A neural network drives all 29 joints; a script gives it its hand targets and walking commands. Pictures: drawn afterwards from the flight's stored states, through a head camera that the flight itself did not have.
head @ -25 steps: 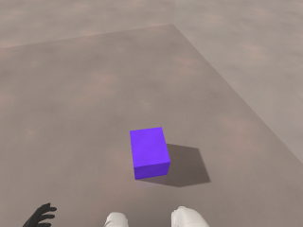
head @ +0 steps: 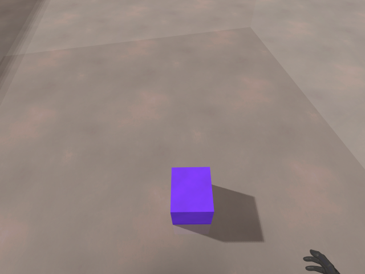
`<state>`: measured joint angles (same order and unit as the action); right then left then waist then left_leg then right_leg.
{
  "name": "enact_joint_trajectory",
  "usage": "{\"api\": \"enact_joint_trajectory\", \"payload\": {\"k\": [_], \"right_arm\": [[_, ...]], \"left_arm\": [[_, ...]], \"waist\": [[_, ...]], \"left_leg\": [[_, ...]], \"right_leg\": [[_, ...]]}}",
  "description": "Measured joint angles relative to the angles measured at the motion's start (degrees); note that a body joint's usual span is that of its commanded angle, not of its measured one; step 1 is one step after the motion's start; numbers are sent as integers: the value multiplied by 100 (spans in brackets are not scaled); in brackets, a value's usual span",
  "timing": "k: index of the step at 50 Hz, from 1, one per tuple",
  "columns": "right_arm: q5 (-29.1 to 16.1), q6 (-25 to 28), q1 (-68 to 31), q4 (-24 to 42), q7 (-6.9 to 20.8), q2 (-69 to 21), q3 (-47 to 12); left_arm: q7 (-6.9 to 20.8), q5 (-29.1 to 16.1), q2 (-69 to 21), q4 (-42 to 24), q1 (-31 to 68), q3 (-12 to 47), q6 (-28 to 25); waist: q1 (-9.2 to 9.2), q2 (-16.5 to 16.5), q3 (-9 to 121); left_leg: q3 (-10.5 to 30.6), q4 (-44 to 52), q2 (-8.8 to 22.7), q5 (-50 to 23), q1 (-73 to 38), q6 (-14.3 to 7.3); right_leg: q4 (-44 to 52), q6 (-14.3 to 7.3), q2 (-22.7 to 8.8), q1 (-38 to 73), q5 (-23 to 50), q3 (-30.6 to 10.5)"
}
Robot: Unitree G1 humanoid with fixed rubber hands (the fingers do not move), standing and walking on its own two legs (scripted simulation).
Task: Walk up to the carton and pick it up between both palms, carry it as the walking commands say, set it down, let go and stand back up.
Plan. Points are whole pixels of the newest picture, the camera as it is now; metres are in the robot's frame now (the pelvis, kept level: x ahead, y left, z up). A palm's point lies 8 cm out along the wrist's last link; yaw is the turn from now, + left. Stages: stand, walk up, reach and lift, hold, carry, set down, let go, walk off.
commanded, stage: walk up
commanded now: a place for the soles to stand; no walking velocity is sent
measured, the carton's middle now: (191, 195) +0.57 +0.01 -0.67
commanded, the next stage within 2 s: none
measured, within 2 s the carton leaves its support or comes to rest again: neither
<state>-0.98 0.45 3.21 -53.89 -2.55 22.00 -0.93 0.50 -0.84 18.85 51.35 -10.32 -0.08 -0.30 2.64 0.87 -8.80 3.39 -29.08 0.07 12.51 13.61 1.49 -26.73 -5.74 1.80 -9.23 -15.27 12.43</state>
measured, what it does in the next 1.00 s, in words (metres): shifts its weight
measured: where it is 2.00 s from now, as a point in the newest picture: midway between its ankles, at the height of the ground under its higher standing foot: outside the picture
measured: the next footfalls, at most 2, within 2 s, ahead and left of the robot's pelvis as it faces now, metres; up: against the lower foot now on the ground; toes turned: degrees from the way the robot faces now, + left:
right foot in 1.94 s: +0.20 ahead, -0.14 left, +0.00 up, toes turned +9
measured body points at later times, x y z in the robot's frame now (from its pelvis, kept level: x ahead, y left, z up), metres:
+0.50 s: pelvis +0.02 +0.04 +0.01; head +0.05 +0.05 +0.46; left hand +0.09 +0.31 -0.14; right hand +0.09 -0.25 -0.12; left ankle +0.04 +0.13 -0.74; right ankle +0.01 -0.05 -0.74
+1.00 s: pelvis +0.06 +0.07 +0.01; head +0.08 +0.09 +0.46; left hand +0.13 +0.35 -0.14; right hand +0.12 -0.23 -0.11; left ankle +0.04 +0.14 -0.74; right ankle +0.01 -0.05 -0.74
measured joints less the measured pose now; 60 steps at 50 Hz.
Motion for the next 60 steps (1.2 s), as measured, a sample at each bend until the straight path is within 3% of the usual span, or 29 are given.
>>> {"api": "enact_joint_trajectory", "payload": {"k": [7,21,33,60], "right_arm": [[37,-56,-169,-593,-33,-159,-20],[67,11,92,-1236,-44,-450,23],[67,112,316,-1091,-15,-482,76],[53,138,555,-821,-17,-458,131]], "left_arm": [[-35,7,2,426,117,-148,56],[-11,44,-194,1099,262,-310,71],[-4,74,-185,1236,370,-340,16],[-139,105,-160,1406,201,-210,-18]], "waist": [[7,32,68],[-174,-129,260],[-274,-268,459],[-276,-248,565]], "left_leg": [[-26,366,34,-142,-202,-33],[-155,618,-82,-137,-479,-254],[-272,805,-239,-104,-641,-438],[-438,1015,-509,87,-953,-689]], "right_leg": [[571,37,70,282,264,-27],[997,250,-32,617,411,-137],[1055,443,-196,699,362,-261],[891,742,-480,802,51,-486]]}}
